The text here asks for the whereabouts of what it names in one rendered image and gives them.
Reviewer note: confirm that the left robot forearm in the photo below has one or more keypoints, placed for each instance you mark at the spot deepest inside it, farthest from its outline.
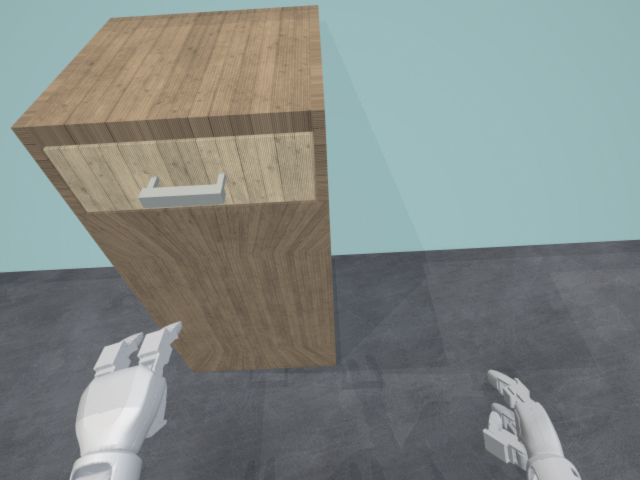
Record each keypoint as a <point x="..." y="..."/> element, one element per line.
<point x="109" y="464"/>

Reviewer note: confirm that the cabinet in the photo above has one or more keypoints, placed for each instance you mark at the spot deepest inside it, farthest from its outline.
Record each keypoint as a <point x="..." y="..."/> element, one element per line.
<point x="251" y="283"/>

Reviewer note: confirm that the drawer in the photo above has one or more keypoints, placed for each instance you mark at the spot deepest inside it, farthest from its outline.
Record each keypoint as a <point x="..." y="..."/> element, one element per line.
<point x="259" y="168"/>

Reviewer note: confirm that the right robot forearm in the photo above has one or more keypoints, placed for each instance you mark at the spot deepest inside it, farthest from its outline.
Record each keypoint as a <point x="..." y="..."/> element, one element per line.
<point x="550" y="467"/>

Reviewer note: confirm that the robot left hand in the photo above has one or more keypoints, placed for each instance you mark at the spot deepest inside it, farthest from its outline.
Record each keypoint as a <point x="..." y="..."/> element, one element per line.
<point x="124" y="405"/>

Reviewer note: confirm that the handle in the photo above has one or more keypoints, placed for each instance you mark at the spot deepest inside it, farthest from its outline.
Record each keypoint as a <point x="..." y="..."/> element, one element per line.
<point x="155" y="197"/>

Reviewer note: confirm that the robot right hand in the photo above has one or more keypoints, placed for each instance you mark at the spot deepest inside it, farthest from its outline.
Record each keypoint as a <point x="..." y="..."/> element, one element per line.
<point x="530" y="430"/>

